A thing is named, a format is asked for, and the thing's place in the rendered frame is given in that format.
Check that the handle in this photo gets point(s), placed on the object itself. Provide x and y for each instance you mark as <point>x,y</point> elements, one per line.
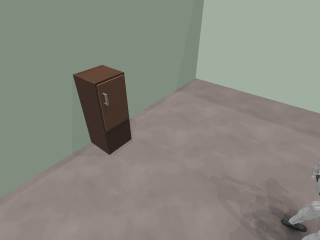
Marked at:
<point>106,99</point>

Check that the cupboard door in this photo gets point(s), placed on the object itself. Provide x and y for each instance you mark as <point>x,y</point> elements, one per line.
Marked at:
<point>117,110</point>

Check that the left robot shin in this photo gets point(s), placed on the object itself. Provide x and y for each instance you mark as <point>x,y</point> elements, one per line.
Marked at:
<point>305,214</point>

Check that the left robot foot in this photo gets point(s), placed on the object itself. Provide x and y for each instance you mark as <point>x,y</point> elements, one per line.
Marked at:
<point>297,226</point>

